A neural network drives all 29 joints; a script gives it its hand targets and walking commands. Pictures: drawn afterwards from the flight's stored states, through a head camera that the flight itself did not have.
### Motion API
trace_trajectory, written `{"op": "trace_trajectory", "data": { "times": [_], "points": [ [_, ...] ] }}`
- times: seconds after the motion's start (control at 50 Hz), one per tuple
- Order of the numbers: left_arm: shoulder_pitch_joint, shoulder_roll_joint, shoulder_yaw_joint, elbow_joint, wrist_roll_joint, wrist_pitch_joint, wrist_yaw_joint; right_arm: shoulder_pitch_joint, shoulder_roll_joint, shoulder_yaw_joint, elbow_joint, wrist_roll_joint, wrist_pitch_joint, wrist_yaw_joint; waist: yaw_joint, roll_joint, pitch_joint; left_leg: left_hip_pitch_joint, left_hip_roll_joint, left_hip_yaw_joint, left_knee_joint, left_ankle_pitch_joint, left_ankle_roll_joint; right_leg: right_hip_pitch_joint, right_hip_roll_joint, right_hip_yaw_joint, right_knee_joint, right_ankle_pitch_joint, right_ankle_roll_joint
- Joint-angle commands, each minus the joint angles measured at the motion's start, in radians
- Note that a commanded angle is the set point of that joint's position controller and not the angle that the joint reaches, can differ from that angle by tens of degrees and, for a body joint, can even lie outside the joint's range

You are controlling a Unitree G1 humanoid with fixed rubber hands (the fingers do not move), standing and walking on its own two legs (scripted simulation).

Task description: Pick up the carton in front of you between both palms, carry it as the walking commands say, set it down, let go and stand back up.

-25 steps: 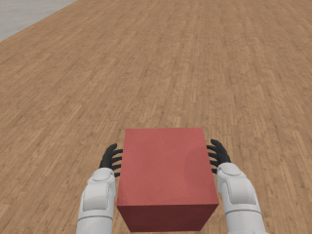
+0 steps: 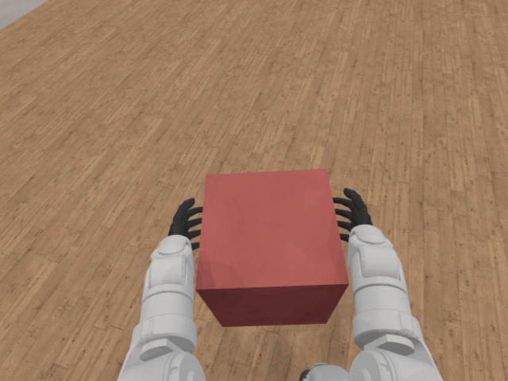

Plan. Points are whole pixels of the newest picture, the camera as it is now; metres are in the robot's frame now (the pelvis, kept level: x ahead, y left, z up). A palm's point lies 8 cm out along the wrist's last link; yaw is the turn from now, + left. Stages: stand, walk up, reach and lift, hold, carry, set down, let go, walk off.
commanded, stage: set down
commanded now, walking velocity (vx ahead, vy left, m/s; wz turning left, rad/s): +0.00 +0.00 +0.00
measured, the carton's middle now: (270, 254) +0.34 -0.01 -0.07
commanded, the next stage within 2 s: none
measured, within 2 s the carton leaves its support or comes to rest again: neither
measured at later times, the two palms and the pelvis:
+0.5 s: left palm (206, 261) +0.40 +0.14 -0.19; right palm (337, 263) +0.37 -0.16 -0.20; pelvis -0.03 -0.01 -0.12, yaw +1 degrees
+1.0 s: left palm (225, 272) +0.43 +0.11 -0.35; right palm (334, 277) +0.40 -0.18 -0.35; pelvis -0.05 +0.00 -0.25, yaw +3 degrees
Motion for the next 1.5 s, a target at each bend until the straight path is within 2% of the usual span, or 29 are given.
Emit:
{"op": "trace_trajectory", "data": {
  "times": [0.0,0.04,0.1,0.2,0.26,0.3,0.34,0.38,0.46,0.52,0.68,0.94,1.22,1.38,1.48],
  "points": [
    [-0.494,-0.620,-0.256,0.097,-0.047,-0.085,-0.152,-0.446,0.695,0.310,0.152,0.087,-0.093,0.148,0.022,-0.057,-0.251,-0.407,-0.058,-0.047,-0.098,-0.062,0.044,0.228,0.077,0.070,0.019,-0.111,-0.006],
    [-0.491,-0.577,-0.236,0.105,-0.038,-0.130,-0.152,-0.425,0.655,0.277,0.165,0.070,-0.146,0.128,0.015,-0.061,-0.301,-0.464,-0.072,-0.036,-0.036,-0.012,0.034,0.159,0.079,0.072,0.066,-0.040,-0.006],
    [-0.512,-0.576,-0.286,0.105,-0.068,-0.213,-0.162,-0.424,0.664,0.300,0.162,0.073,-0.238,0.104,0.001,-0.059,-0.432,-0.567,-0.095,-0.020,0.057,0.043,0.019,0.092,0.085,0.071,0.152,0.082,-0.002],
    [-0.589,-0.661,-0.450,0.099,-0.163,-0.343,-0.178,-0.525,0.771,0.488,0.124,0.150,-0.378,0.078,0.013,-0.039,-0.784,-0.810,-0.121,0.001,0.216,0.107,-0.001,0.087,0.084,0.085,0.335,0.282,0.008],
    [-0.632,-0.705,-0.571,0.038,-0.241,-0.373,-0.168,-0.580,0.819,0.629,0.041,0.211,-0.412,0.061,0.012,-0.040,-1.067,-0.902,-0.135,0.008,0.304,0.154,-0.018,0.116,0.085,0.090,0.450,0.389,0.011],
    [-0.646,-0.705,-0.635,-0.003,-0.288,-0.371,-0.156,-0.597,0.819,0.686,-0.008,0.242,-0.413,0.054,0.005,-0.044,-1.202,-0.947,-0.141,0.011,0.358,0.170,-0.030,0.087,0.092,0.082,0.514,0.412,0.012],
    [-0.648,-0.712,-0.670,-0.019,-0.317,-0.355,-0.145,-0.600,0.812,0.712,-0.020,0.259,-0.398,0.054,0.000,-0.044,-1.250,-0.989,-0.143,0.012,0.398,0.156,-0.037,0.005,0.102,0.067,0.559,0.369,0.014],
    [-0.653,-0.729,-0.674,-0.008,-0.326,-0.330,-0.140,-0.600,0.807,0.708,-0.008,0.260,-0.374,0.061,-0.008,-0.043,-1.223,-1.030,-0.143,0.009,0.428,0.110,-0.039,-0.115,0.112,0.048,0.586,0.271,0.015],
    [-0.678,-0.768,-0.628,0.056,-0.304,-0.275,-0.146,-0.627,0.808,0.653,0.060,0.245,-0.322,0.086,-0.013,-0.028,-1.111,-1.124,-0.142,0.008,0.482,-0.009,-0.034,-0.352,0.126,0.021,0.631,0.084,0.013],
    [-0.705,-0.782,-0.584,0.104,-0.288,-0.250,-0.148,-0.663,0.803,0.607,0.105,0.234,-0.299,0.102,-0.017,-0.026,-1.070,-1.196,-0.146,0.007,0.524,-0.049,-0.031,-0.472,0.130,0.008,0.673,0.034,0.012],
    [-0.811,-0.770,-0.548,0.150,-0.288,-0.257,-0.120,-0.755,0.765,0.538,0.159,0.235,-0.304,0.113,-0.044,-0.017,-1.144,-1.312,-0.163,0.018,0.668,-0.014,-0.038,-0.679,0.135,-0.016,0.812,0.065,0.017],
    [-0.997,-0.712,-0.604,0.126,-0.347,-0.268,-0.062,-0.922,0.691,0.542,0.138,0.310,-0.308,0.110,-0.074,-0.002,-1.295,-1.431,-0.178,0.042,0.880,-0.023,-0.042,-0.856,0.130,-0.047,1.022,0.072,0.035],
    [-1.181,-0.633,-0.564,0.208,-0.363,-0.257,-0.054,-1.106,0.589,0.469,0.182,0.325,-0.296,0.123,-0.111,0.003,-1.261,-1.619,-0.177,0.063,1.064,-0.100,-0.029,-1.008,0.104,-0.063,1.192,0.029,0.040],
    [-1.278,-0.575,-0.589,0.244,-0.405,-0.271,-0.050,-1.207,0.509,0.466,0.204,0.371,-0.316,0.134,-0.136,0.016,-1.222,-1.667,-0.165,0.068,1.164,-0.108,-0.026,-1.058,0.078,-0.069,1.292,0.044,0.041],
    [-1.336,-0.516,-0.585,0.240,-0.404,-0.296,-0.046,-1.164,0.564,0.421,0.333,0.412,-0.324,0.155,-0.099,0.045,-1.141,-1.704,-0.147,0.075,1.208,-0.102,-0.018,-1.116,0.079,-0.054,1.351,0.068,0.039]
  ]
}}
